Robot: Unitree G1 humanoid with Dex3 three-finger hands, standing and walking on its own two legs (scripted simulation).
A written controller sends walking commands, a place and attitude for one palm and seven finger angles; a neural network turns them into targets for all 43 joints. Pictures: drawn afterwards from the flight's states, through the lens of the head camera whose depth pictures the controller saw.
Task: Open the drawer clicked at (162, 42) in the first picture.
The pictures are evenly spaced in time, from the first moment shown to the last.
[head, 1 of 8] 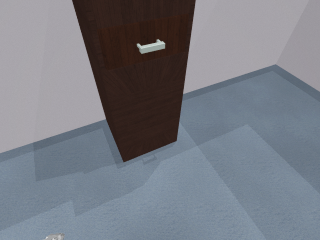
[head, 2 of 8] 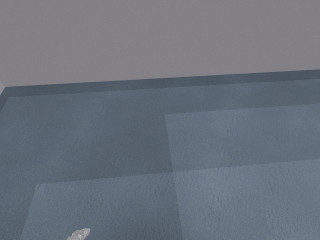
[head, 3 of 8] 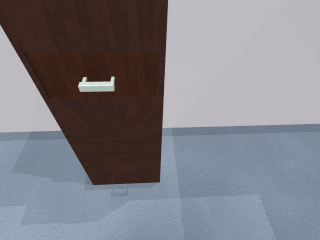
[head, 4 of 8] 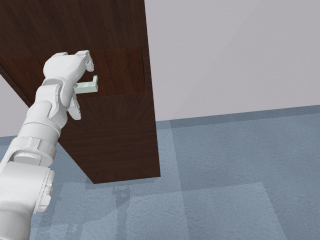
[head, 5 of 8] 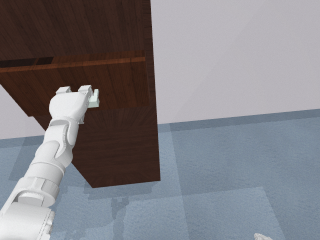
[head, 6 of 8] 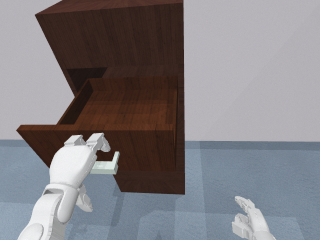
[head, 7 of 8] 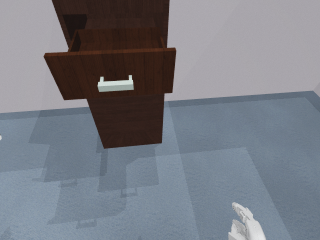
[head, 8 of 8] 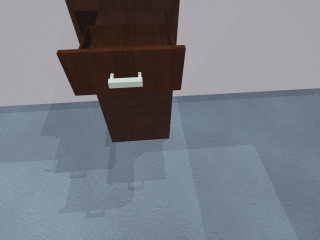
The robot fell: no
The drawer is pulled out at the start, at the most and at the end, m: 0.00 0.30 0.30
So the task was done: yes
